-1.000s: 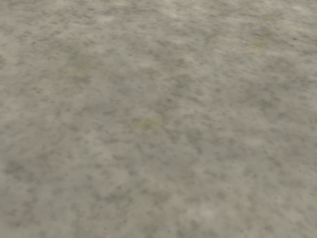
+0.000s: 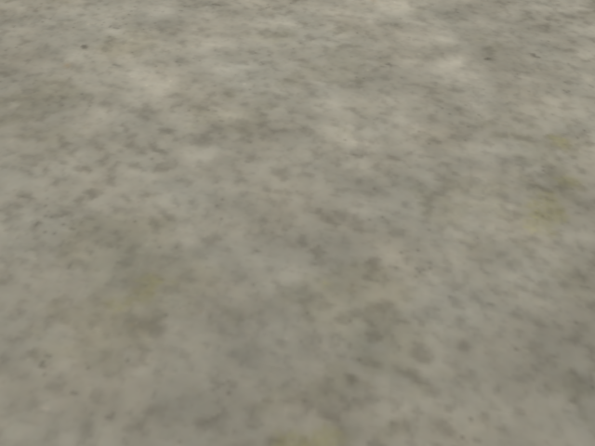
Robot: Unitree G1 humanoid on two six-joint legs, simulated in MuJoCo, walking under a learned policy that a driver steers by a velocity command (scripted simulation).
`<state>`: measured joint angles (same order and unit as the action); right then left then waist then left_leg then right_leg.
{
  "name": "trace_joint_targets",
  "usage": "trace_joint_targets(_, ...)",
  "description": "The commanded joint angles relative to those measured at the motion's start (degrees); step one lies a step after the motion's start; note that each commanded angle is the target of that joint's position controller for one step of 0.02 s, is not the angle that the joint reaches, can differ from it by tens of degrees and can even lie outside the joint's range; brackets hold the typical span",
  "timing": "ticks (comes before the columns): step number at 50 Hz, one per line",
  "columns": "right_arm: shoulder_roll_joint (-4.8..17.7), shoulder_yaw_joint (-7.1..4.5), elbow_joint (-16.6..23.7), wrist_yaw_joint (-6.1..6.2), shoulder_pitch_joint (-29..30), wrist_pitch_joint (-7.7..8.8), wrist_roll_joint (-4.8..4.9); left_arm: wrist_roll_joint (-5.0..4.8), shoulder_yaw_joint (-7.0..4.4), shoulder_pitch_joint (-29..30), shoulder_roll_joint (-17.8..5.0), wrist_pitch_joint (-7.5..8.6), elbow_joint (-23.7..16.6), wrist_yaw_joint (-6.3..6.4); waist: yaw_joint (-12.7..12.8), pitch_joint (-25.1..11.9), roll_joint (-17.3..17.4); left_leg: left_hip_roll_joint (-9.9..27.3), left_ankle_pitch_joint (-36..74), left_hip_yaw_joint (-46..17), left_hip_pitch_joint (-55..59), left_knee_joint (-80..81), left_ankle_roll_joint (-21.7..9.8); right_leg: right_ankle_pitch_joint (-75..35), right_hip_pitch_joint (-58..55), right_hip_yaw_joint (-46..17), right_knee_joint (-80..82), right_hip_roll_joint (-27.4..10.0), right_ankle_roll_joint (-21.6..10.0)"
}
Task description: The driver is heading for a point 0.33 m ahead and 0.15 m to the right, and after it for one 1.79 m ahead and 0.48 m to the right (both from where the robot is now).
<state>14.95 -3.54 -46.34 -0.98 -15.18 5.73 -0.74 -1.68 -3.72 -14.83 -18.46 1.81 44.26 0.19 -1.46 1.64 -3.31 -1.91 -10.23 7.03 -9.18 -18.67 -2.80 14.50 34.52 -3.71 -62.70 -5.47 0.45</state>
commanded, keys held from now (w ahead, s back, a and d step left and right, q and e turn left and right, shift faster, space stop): w+e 0.60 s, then w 0.40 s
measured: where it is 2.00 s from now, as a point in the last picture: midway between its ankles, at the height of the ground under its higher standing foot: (429, 265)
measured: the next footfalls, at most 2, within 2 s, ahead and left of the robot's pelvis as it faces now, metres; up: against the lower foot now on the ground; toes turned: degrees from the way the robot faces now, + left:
right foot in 0.30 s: +0.32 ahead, -0.16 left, +0.00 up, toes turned -13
left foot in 0.78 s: +0.65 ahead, -0.05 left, +0.00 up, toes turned -27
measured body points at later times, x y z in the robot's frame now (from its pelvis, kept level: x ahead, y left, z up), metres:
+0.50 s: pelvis +0.27 -0.08 +0.00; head +0.30 -0.10 +0.44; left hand +0.45 +0.16 -0.10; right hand +0.34 -0.39 -0.11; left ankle +0.33 +0.09 -0.66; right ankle +0.28 -0.15 -0.74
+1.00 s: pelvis +0.56 -0.11 +0.00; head +0.59 -0.11 +0.45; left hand +0.80 +0.07 -0.11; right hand +0.50 -0.39 -0.12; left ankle +0.62 -0.03 -0.74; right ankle +0.50 -0.24 -0.67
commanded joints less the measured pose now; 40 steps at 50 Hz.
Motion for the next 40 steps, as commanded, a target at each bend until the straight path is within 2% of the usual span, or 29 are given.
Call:
trace_joint_targets(1,7.25,-1.74,2.69,0.54,3.82,1.47,-0.23,0.29,-0.53,-1.08,-1.57,-0.25,-3.68,-0.09,1.79,0.46,6.75,16.36,12.94,-8.3,1.39,11.67,-8.63,-7.71,4.91,-3.05,4.06,-2.64,0.83)
trace_joint_targets(5,9.25,-2.07,1.32,1.22,2.29,0.76,0.15,0.4,0.25,6.12,-0.12,0.45,-5.97,-1.66,-0.86,2.2,5.38,15.08,14.85,-1.24,3.22,11.98,-7.04,-17.73,3.04,1.09,17.57,-1.6,-0.14)
trace_joint_targets(8,10.77,-2.54,-0.37,1.39,-1.12,-0.3,0.87,0.42,0.6,11.7,0.21,0.45,-8.75,-2.7,-2.99,3.87,4.57,17.0,16.24,0.71,8.99,10.68,-6.56,-16.8,4.91,3.33,23.2,-1.02,-1.55)
trace_joint_targets(10,11.56,-2.85,-1.19,1.43,-2.29,-1.28,1.5,0.43,0.46,13.71,-0.34,0.35,-10.49,-3.34,-3.08,4.22,4.99,18.26,20.41,1.76,13.41,8.12,-5.74,-13.03,5.85,4.79,25.29,-0.25,-2.93)
trace_joint_targets(12,12.98,-3.26,-1.15,1.7,-1.59,-2.15,1.92,0.52,-0.23,12.69,-1.7,0.11,-11.46,-3.75,-1.2,2.21,6.68,18.54,35.85,3.51,15.82,2.38,-4.44,-7.46,1.56,7.69,26.16,2.54,-4.98)
trace_joint_targets(13,13.87,-3.53,-0.93,1.96,-1.13,-2.58,2.13,0.59,-0.93,10.03,-2.94,-0.14,-11.28,-3.75,0.73,-0.14,7.99,18.33,45.64,4.3,16.35,-2.79,-3.77,-4.36,-2.93,9.44,25.83,4.75,-6.21)
trace_joint_targets(14,14.36,-3.65,-0.68,2.19,-0.43,-3.08,2.25,0.47,-2.15,3.83,-4.9,-0.33,-10.0,-3.56,4.48,-3.69,8.15,17.35,51.57,5.31,15.02,-11.81,-2.85,-3.27,-11.05,10.7,26.88,7.32,-7.8)
trace_joint_targets(15,13.51,-3.22,-0.33,2.42,0.14,-3.17,2.26,0.36,-4.08,-5.83,-8.1,-0.6,-7.52,-2.75,9.63,-8.59,6.47,15.01,47.36,6.47,8.11,-24.9,-0.82,-6.7,-25.85,9.56,30.56,9.19,-10.08)
trace_joint_targets(16,8.81,-1.7,1.45,2.34,-2.22,-2.57,0.41,0.15,-5.82,-11.72,-13.93,-1.23,-6.22,-1.38,9.73,-13.48,-4.08,10.12,18.08,6.84,-10.92,-44.73,2.24,-5.84,-44.19,-9.24,32.19,-1.8,-15.27)
trace_joint_targets(17,4.49,0.1,3.97,1.47,-3.99,-0.54,0.05,0.18,-5.43,-8.19,-16.19,-0.37,-8.48,-1.62,4.76,-20.82,-12.13,-1.76,-23.25,-4.71,-29.48,-61.07,4.53,3.24,-56.32,-42.09,42.51,-13.44,-25.71)
trace_joint_targets(18,10.0,-1.14,4.81,0.48,2.15,1.3,1.96,0.44,-3.87,-8.23,-10.87,0.45,-8.96,-2.12,8.6,-20.08,-4.41,1.72,-20.93,-13.23,-35.5,-62.91,3.23,5.64,-55.6,-40.52,46.32,-13.3,-23.09)
trace_joint_targets(19,10.18,-1.05,6.17,0.1,5.47,2.27,3.28,0.82,-3.2,-6.65,-8.71,1.12,-8.67,-2.13,7.66,-12.39,-2.38,3.99,-16.24,-12.31,-37.07,-59.81,1.84,2.65,-48.49,-31.98,46.36,-11.29,-20.66)
trace_joint_targets(20,9.09,-0.86,5.81,0.53,5.66,2.61,2.33,0.78,-2.85,-3.06,-7.53,1.48,-8.77,-2.13,4.61,-7.41,3.01,6.49,-12.16,-12.09,-34.61,-53.83,1.71,-3.66,-39.75,-25.35,46.44,-8.46,-18.54)
trace_joint_targets(21,9.76,-1.32,5.11,0.93,5.17,2.26,1.0,1.11,-2.24,-0.07,-5.47,1.68,-9.47,-1.9,2.68,-5.51,2.71,8.15,-9.7,-12.1,-30.85,-48.98,2.07,-9.94,-33.83,-20.64,46.98,-6.49,-17.32)
trace_joint_targets(22,9.82,-1.51,4.88,0.84,4.06,1.55,0.63,1.67,-1.93,1.38,-4.97,1.73,-10.35,-1.65,1.2,-4.78,1.37,8.73,-8.05,-12.32,-27.55,-47.25,2.61,-13.63,-29.73,-18.92,48.15,-5.33,-17.23)
trace_joint_targets(24,8.53,-1.38,4.91,0.89,3.33,0.37,-0.03,1.37,-2.11,1.37,-5.65,2.01,-10.34,-1.16,0.34,-4.4,1.52,8.33,-6.17,-11.28,-25.46,-43.06,4.6,-19.39,-25.45,-16.21,49.49,-4.27,-17.88)
trace_joint_targets(27,6.49,-0.57,6.64,1.11,8.84,-0.31,-0.28,0.99,-2.69,-0.92,-7.51,1.9,-9.32,0.02,1.72,-2.22,1.18,6.84,2.5,-10.32,-26.05,-31.71,7.01,-20.02,-21.9,-11.98,50.06,-1.82,-16.56)
trace_joint_targets(30,5.08,0.21,8.15,0.54,15.06,0.05,0.2,0.66,-2.84,-3.03,-7.85,1.34,-8.3,0.63,4.26,-1.35,-0.75,4.11,13.12,-10.02,-21.74,-18.64,7.33,-13.34,-19.68,-10.25,49.18,0.7,-13.65)
trace_joint_targets(33,5.84,0.24,8.9,-0.34,17.8,0.73,1.0,0.46,-2.68,-5.79,-7.34,1.29,-6.46,0.63,5.88,-1.15,-1.71,3.49,17.33,-10.38,-19.29,-13.28,6.5,-9.44,-22.01,-12.08,47.89,-1.27,-12.73)
trace_joint_targets(35,7.08,-0.13,9.24,-0.82,18.2,1.24,0.97,0.48,-2.46,-7.09,-6.54,1.2,-5.36,0.68,5.93,-0.85,-2.17,3.63,14.96,-11.06,-19.57,-10.73,4.99,-9.04,-26.24,-14.46,45.22,-3.21,-12.24)
trace_joint_targets(37,8.26,-0.63,9.11,-0.99,16.54,1.65,0.96,0.77,-2.59,-6.95,-6.77,0.88,-4.74,0.75,4.75,-0.48,-3.7,3.45,9.7,-10.51,-18.17,-9.66,3.04,-12.28,-29.26,-16.44,42.64,-4.88,-11.52)
trace_joint_targets(38,8.74,-1.0,8.41,-0.89,13.79,1.86,0.87,0.81,-2.55,-6.3,-6.64,0.64,-4.68,0.7,3.08,-1.07,-4.28,2.8,8.06,-9.24,-14.67,-8.1,1.78,-16.28,-29.78,-16.34,40.18,-4.46,-10.76)
trace_joint_targets(39,10.21,-1.89,6.91,-0.58,8.48,2.08,0.48,0.96,-2.06,-5.99,-5.35,0.54,-4.85,0.61,0.48,-4.16,-3.7,2.45,7.91,-8.49,-6.99,-6.73,-0.01,-22.93,-29.49,-14.65,33.92,-1.67,-9.44)
trace_joint_targets(40,12.71,-2.62,5.93,-0.29,0.11,2.29,-0.27,1.58,-1.0,-5.91,-3.07,0.55,-5.74,0.55,-3.24,-11.97,0.24,9.65,8.05,-15.71,6.72,-8.5,-3.68,-18.81,-24.02,-11.34,19.93,1.52,-7.41)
